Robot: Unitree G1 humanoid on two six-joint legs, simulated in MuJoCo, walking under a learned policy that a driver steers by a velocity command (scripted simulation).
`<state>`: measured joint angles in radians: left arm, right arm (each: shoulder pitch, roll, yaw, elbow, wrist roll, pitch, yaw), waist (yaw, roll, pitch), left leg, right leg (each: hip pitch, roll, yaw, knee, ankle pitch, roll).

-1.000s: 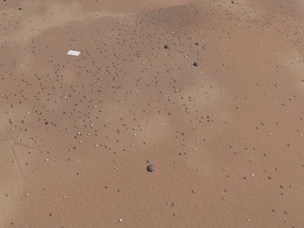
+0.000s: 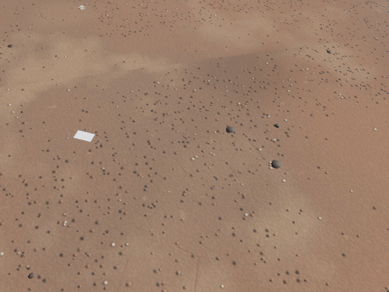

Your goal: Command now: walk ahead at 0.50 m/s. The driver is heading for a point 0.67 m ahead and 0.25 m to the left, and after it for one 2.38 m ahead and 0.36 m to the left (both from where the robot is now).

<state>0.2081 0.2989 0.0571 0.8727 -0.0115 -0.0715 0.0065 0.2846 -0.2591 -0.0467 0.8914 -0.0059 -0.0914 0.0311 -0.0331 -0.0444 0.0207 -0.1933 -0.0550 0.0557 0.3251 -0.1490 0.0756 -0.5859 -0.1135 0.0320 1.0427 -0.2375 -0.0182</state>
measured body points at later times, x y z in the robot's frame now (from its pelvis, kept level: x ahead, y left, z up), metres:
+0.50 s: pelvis +0.28 -0.06 +0.00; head +0.30 -0.06 +0.44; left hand +0.36 +0.22 -0.12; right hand +0.37 -0.33 -0.14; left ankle +0.23 +0.09 -0.66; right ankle +0.32 -0.15 -0.75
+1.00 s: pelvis +0.52 +0.06 -0.01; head +0.56 +0.09 +0.44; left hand +0.54 +0.37 -0.13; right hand +0.74 -0.15 -0.12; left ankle +0.55 +0.14 -0.75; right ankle +0.54 -0.12 -0.65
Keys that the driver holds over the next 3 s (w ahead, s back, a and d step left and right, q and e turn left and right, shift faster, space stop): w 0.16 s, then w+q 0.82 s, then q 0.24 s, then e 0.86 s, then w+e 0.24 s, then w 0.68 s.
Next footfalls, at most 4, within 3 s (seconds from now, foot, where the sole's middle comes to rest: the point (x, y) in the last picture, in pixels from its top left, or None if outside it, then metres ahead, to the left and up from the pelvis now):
0.32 right None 0.36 -0.15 -0.78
0.84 left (145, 267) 0.58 0.15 -0.78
1.30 right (158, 195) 0.88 0.12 -0.78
1.70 left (112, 234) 0.71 0.28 -0.78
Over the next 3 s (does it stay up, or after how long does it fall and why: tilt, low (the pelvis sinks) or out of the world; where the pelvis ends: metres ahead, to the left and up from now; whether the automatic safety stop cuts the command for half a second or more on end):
stays up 1.10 0.17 -0.01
